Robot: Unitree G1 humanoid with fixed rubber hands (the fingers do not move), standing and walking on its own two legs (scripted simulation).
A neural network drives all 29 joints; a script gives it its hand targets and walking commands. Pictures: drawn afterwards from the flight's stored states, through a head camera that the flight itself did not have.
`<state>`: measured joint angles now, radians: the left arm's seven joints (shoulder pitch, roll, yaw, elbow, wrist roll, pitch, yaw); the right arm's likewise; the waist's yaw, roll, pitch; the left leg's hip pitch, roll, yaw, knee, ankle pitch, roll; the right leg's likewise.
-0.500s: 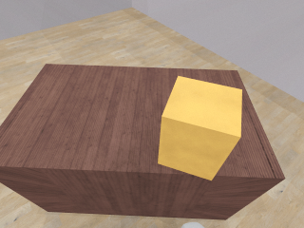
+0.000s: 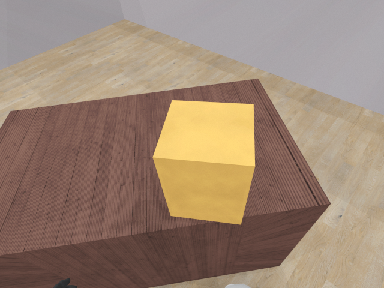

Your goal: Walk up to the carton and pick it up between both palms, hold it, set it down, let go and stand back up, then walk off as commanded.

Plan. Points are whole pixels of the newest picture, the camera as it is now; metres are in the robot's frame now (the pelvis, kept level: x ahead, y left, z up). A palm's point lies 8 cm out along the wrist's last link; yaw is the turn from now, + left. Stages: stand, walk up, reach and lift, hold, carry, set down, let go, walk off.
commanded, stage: walk up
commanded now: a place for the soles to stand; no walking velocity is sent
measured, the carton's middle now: (208, 165) +0.39 -0.04 +0.01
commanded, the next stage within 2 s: none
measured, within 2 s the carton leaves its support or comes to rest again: neither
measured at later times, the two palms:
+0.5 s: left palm out of the picture +0.08 +0.30 -0.06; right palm out of the picture +0.02 -0.34 -0.10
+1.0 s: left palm out of the picture +0.09 +0.34 -0.10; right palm out of the picture +0.04 -0.30 -0.08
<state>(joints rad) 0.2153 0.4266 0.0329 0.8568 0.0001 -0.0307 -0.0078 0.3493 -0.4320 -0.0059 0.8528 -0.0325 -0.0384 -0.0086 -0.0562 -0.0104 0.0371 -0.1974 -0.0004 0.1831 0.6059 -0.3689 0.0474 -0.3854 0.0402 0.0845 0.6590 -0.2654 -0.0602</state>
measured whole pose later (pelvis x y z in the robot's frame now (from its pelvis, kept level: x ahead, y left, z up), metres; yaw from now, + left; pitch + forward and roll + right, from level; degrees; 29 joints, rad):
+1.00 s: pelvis +0.02 +0.02 +0.01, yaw +0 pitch -1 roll -1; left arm 0.21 0.41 0.03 0.92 0.00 0.01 0.00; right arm 0.33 -0.43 -0.01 0.90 -0.03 -0.04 0.00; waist -0.02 -0.02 0.08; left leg -0.25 0.00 0.03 0.58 -0.32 0.03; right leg -0.34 0.07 0.07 0.72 -0.38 -0.02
